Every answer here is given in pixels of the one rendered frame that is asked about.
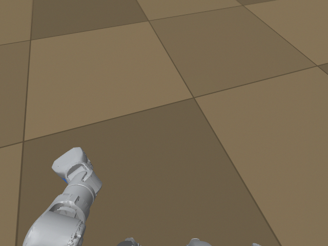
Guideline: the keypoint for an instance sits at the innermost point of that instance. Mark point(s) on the left robot hand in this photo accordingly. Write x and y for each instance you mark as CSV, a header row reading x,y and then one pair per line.
x,y
72,156

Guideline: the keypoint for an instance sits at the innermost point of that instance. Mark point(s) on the left robot arm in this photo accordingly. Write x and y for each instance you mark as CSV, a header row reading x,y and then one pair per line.
x,y
63,222

